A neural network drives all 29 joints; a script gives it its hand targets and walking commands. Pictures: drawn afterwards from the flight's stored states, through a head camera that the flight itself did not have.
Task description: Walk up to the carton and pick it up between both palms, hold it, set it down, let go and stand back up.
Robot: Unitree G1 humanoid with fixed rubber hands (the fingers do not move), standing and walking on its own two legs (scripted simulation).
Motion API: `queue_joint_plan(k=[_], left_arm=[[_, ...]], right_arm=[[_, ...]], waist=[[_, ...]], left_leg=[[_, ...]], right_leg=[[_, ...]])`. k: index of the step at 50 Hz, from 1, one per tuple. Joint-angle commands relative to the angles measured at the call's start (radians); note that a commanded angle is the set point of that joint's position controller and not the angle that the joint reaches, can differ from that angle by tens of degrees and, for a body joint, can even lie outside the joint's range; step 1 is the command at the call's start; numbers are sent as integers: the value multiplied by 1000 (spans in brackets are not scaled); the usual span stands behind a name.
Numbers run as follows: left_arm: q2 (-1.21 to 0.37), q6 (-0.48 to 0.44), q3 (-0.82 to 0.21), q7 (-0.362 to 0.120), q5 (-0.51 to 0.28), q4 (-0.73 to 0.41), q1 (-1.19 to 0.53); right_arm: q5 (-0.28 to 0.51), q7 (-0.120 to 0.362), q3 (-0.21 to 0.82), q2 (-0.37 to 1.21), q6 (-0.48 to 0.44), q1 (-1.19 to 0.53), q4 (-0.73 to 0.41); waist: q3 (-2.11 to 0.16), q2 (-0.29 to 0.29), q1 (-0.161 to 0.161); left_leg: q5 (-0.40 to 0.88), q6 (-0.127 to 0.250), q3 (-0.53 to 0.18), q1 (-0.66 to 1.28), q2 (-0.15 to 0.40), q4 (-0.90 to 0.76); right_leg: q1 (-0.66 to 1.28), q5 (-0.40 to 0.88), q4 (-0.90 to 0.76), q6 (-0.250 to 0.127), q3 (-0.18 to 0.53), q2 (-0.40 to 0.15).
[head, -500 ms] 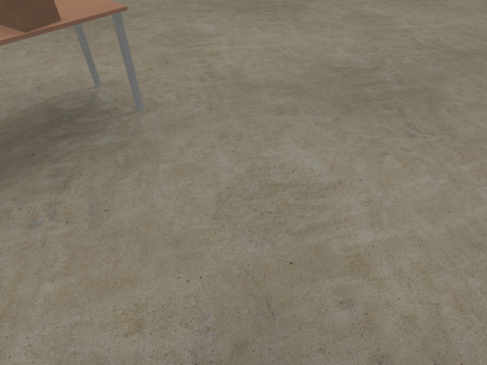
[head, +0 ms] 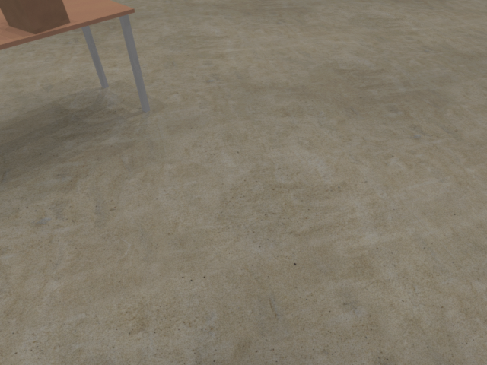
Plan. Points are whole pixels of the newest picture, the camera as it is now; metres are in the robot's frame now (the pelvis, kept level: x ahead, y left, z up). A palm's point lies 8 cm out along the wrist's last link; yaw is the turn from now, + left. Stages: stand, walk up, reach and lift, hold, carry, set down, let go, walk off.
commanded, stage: walk up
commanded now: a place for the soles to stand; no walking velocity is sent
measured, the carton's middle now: out of the picture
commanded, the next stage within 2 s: none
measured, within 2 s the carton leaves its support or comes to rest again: neither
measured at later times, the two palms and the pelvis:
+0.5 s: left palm out of the picture +0.12 +0.46 -0.21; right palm out of the picture +0.17 -0.10 -0.15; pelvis +0.12 +0.18 -0.06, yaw +14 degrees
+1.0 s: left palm (17, 245) +0.43 +0.54 -0.15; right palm (229, 233) +0.47 +0.04 -0.15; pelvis +0.41 +0.28 -0.03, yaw +25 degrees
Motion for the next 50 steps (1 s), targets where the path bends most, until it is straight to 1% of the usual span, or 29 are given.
queue_joint_plan(k=[1, 2, 5, 6, 8, 12, 14, 16, 18, 19, 20, 21, 22, 23, 24, 25, 27, 29, 32, 34, 38, 41, 43, 44, 45, 46, 47, 48, 50], left_arm=[[281, -40, 115, 41, 59, -99, 126], [267, -47, 102, 52, 62, -104, 112], [205, -87, 80, 50, 55, -127, 28], [215, -93, 73, 48, 50, -137, -18], [223, -97, 67, 45, 47, -162, -56], [267, -102, 65, 17, 61, -194, -65], [284, -100, 63, 7, 79, -191, -77], [343, -88, 82, -6, 96, -208, -99], [354, -65, 87, -11, 107, -237, -119], [303, -51, 63, -23, 111, -227, -80], [215, -40, 26, -48, 101, -246, -60], [136, -35, -2, -74, 78, -319, -35], [154, -35, -10, -84, 61, -352, 9], [192, -42, 3, -85, 20, -388, 10], [224, -55, 0, -79, 19, -402, -64], [241, -69, 10, -72, 24, -400, -99], [260, -79, 12, -66, 27, -397, -144], [218, -76, -2, -70, 41, -414, -183], [172, -59, -7, -85, 28, -418, -167], [167, -48, -10, -86, 29, -409, -150], [135, -55, -30, -70, 33, -465, -290], [155, -62, -18, -55, 42, -466, -327], [190, -67, 1, -37, 47, -445, -204], [208, -74, 19, -24, 59, -408, -80], [255, -79, 37, -16, 68, -377, 60], [337, -77, 65, -12, 87, -369, 211], [373, -75, 84, -9, 61, -365, 243], [363, -70, 95, 2, 38, -357, 216], [272, -83, 60, 13, 23, -377, 137]], right_arm=[[-54, 48, -80, -213, 0, -131, -161], [-76, 60, -77, -199, 4, -122, -171], [-74, 86, -88, -213, -6, -87, -204], [-59, 93, -91, -206, -3, -29, -191], [-51, 106, -87, -198, 7, 25, -166], [-32, 120, -65, -195, 18, -27, -216], [-16, 124, -67, -226, 6, -20, -229], [-21, 124, -68, -245, -10, 42, -215], [-10, 107, -83, -283, -16, 176, -185], [-17, 91, -105, -315, -20, 272, -140], [-10, 68, -120, -352, -23, 385, -109], [7, 57, -111, -394, -26, 416, -127], [24, 46, -87, -389, -22, 342, -164], [46, 30, -119, -502, -20, 277, -201], [53, 23, -127, -519, -21, 198, -232], [46, 19, -108, -473, -21, 146, -243], [1, 18, -74, -331, -40, 157, -235], [0, 29, -48, -225, -70, 252, -197], [-9, 41, -44, -215, -88, 207, -191], [-12, 48, -51, -234, -98, 181, -201], [-16, 60, -54, -218, -117, 285, -166], [-31, 49, -47, -195, -106, 342, -166], [-41, 40, -49, -214, -96, 308, -187], [-43, 37, -45, -215, -89, 290, -197], [-42, 43, -35, -195, -85, 313, -209], [-26, 42, -21, -141, -79, 384, -222], [-7, 38, -14, -149, -67, 436, -245], [-10, 29, -36, -237, -60, 360, -264], [-16, 36, -55, -269, -67, 164, -323]], waist=[[45, -181, 86], [74, -128, 72], [46, -110, 10], [40, -164, -17], [58, -132, -49], [172, -233, -41], [158, -180, -60], [101, -215, -74], [76, -91, -116], [19, 122, -150], [9, 341, -188], [45, 490, -149], [69, 407, -79], [-37, 447, -77], [12, 398, -65], [58, 363, -44], [96, 224, -42], [134, 76, -44], [117, -35, 3], [101, -76, 24], [101, 57, -64], [95, 120, -100], [65, 124, -40], [14, 50, 13], [-95, 53, 58], [-273, -107, 92], [-331, -157, 87], [-311, -82, 73], [-166, -32, 83]], left_leg=[[-322, -29, -11, -727, 29, 611], [-291, -42, -37, -696, 87, 657], [-165, -39, -111, -602, 146, 705], [-145, -45, -86, -558, 132, 721], [-80, -57, -28, -511, 116, 735], [10, -68, 21, -454, 159, 582], [18, -55, 67, -286, 159, 443], [-21, -47, 156, -125, 133, 371], [-102, -37, 184, 61, 121, 305], [-178, -25, 162, 189, 50, 271], [-260, -7, 46, 215, 35, 187], [-400, 8, -389, 188, 180, 5], [-433, 10, -610, 137, 273, -132], [-671, 87, -871, 159, 380, -360], [-732, 120, -871, 123, 412, -401], [-707, 145, -771, 64, 377, -348], [-358, 172, -529, 24, 315, -203], [-10, 111, -391, -20, 278, -168], [-59, 108, -207, -115, 167, -223], [-98, 108, -163, -111, 115, -252], [101, 90, -119, -29, 107, -210], [190, 86, -178, 132, 166, -160], [310, 101, -180, 227, 160, -31], [279, 97, -143, 213, 105, 133], [216, 98, -109, 62, 71, 329], [17, 55, -78, -150, -5, 657], [-307, 2, -52, -444, -79, 871], [-281, -9, -80, -575, -12, 958], [-177, 8, -123, -503, 55, 949]], right_leg=[[323, -671, -251, -251, 461, -458], [221, -619, -270, -259, 435, -501], [116, -563, -293, -222, 345, -445], [107, -557, -306, -207, 258, -408], [45, -539, -318, -179, 113, -356], [-79, -546, -319, -159, -66, -307], [-133, -503, -286, -150, -150, -299], [-134, -534, -205, -149, -211, -281], [-215, -638, 16, -153, -243, -271], [-246, -534, 311, -146, -270, -202], [-330, -512, 683, -128, -269, -87], [-510, -510, 911, -91, -138, -5], [-545, -438, 941, -83, -23, -24], [-564, -361, 953, -71, -15, -36], [-615, -314, 974, -65, 2, -96], [-589, -290, 961, -70, 5, -123], [-537, -244, 849, -64, 1, -144], [-502, -156, 748, -51, 7, -134], [-406, 37, 596, -35, -88, -59], [-372, 181, 518, -23, -142, -28], [-306, 344, 270, -21, -189, -20], [-323, 281, 150, -55, -125, -23], [-263, 177, 68, -80, -129, 6], [-131, 126, 8, -102, -137, 19], [142, 74, 85, -125, -75, -28], [449, -76, 136, -187, 280, -266], [668, -108, -30, -289, 758, -489], [684, -211, -129, -319, 873, -542], [417, -52, -180, -204, 564, -458]])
